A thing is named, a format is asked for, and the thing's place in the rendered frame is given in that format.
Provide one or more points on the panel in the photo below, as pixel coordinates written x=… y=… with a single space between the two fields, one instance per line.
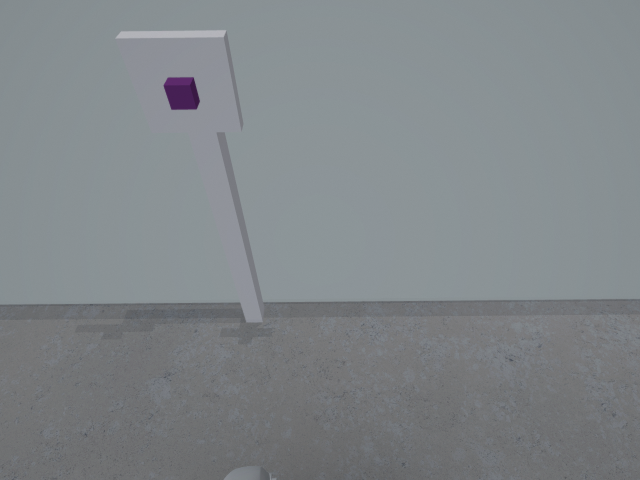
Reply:
x=153 y=56

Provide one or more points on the button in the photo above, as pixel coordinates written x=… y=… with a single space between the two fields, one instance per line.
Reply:
x=182 y=93

